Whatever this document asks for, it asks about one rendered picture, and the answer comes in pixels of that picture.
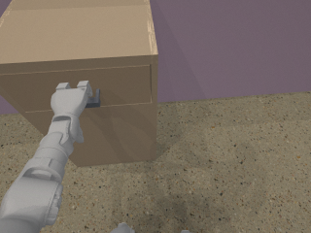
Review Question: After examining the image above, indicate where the handle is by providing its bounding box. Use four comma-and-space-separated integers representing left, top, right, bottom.
85, 88, 101, 109

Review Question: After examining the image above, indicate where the left robot forearm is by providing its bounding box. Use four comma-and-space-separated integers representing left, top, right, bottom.
0, 113, 80, 218

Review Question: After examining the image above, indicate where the robot left hand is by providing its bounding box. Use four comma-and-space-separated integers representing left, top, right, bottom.
51, 81, 93, 144

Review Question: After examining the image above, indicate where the cabinet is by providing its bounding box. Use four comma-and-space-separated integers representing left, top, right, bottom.
0, 0, 158, 167

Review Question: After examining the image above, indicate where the left robot shin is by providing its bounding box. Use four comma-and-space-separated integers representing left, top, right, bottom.
118, 222, 130, 228

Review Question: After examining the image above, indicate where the robot left upper arm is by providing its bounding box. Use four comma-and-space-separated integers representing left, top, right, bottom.
0, 177, 63, 233

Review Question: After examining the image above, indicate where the drawer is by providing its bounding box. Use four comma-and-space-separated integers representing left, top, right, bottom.
0, 64, 151, 112

